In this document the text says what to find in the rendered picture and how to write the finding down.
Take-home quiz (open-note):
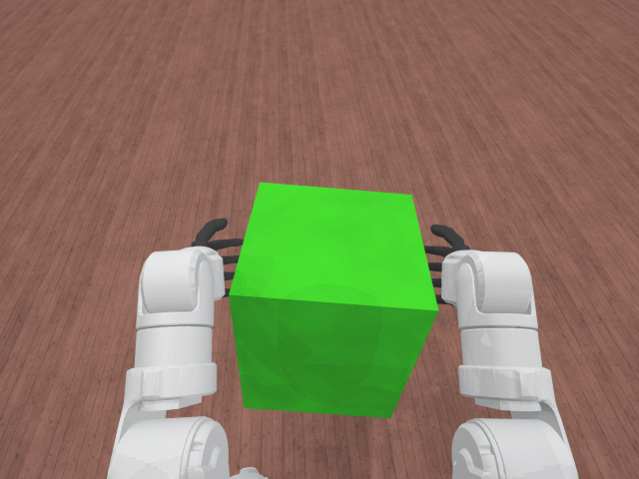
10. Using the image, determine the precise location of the left robot forearm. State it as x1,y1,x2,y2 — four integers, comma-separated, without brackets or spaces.
107,246,225,479

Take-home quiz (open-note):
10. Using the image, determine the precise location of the carton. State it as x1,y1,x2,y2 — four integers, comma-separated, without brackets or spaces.
229,183,439,418

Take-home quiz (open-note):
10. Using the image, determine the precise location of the left robot upper arm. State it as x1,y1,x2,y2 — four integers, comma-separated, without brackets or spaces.
109,416,230,479

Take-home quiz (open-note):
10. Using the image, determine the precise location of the robot left hand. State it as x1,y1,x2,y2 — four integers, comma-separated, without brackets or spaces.
192,219,244,297

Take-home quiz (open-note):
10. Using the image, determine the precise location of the right robot upper arm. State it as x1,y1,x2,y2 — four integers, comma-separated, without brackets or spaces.
451,418,577,479

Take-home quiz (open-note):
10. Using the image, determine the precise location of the right robot forearm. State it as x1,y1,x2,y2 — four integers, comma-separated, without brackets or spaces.
441,249,579,479

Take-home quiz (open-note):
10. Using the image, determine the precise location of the robot right hand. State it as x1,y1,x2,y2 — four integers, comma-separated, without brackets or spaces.
424,225,470,306

